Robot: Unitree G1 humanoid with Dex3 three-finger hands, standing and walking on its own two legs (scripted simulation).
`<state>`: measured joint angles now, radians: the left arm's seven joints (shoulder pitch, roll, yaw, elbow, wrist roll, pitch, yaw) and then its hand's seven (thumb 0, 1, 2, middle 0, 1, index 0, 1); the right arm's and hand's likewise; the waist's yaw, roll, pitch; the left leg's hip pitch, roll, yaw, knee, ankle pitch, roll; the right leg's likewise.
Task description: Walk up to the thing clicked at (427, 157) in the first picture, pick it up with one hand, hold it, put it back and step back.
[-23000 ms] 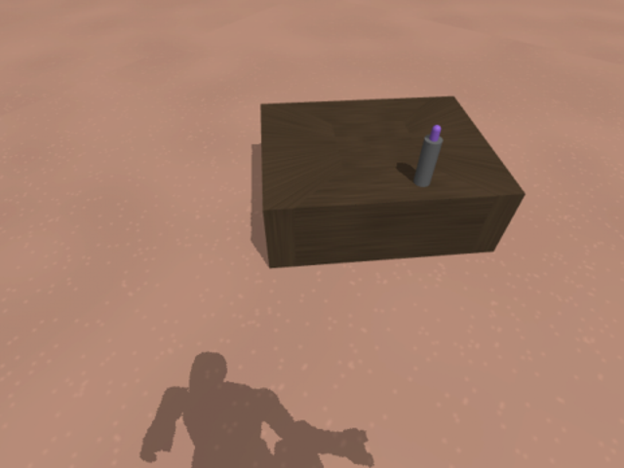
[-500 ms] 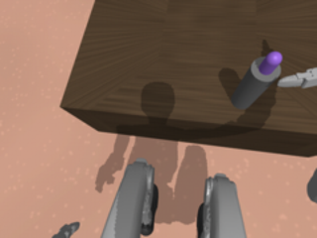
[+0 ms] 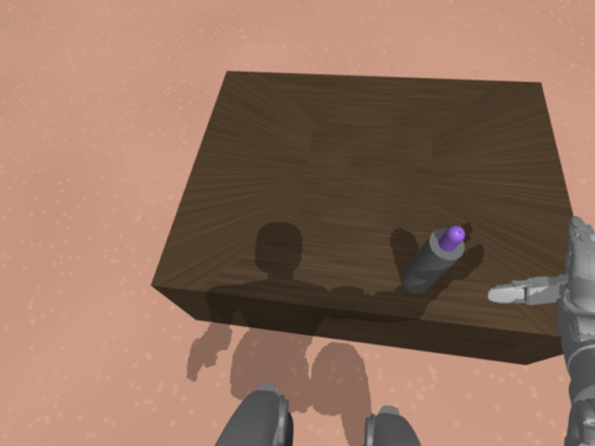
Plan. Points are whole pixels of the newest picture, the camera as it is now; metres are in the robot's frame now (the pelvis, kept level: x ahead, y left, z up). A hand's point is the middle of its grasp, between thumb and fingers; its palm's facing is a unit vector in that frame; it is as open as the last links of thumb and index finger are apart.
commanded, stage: home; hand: right
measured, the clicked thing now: (433, 258) +0.48 -0.18 -0.23
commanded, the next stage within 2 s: none
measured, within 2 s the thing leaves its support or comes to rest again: rests again in 0.80 s
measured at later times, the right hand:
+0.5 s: hand (500, 415) +0.21 -0.18 -0.02, palm faces +0.16 +0.95 -0.27, open 17.2 cm
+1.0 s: hand out of the picture +0.18 -0.18 -0.03, palm faces +0.02 +0.94 -0.33, open 17.3 cm
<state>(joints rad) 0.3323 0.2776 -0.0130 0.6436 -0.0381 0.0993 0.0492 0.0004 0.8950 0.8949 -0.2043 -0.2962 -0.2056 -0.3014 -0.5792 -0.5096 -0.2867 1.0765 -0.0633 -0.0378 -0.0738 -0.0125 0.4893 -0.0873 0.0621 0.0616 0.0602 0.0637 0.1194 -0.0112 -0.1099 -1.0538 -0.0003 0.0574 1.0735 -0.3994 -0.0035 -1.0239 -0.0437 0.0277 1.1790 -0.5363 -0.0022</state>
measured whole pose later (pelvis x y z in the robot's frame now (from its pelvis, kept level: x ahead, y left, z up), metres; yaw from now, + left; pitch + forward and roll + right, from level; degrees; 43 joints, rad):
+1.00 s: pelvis +0.02 +0.01 +0.06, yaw -2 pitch +3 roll +1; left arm 0.23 0.24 -0.02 0.65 0.06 -0.02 0.09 0.01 0.89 0.90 -0.20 -0.30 -0.21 -0.30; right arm 0.30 -0.24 0.03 0.38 -0.06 0.08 -0.07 -0.01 0.52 -0.07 0.06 0.06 0.06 0.06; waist 0.00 -0.02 -0.02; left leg -0.47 0.02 0.05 0.78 -0.35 0.01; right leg -0.42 -0.02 0.02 0.81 -0.44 0.01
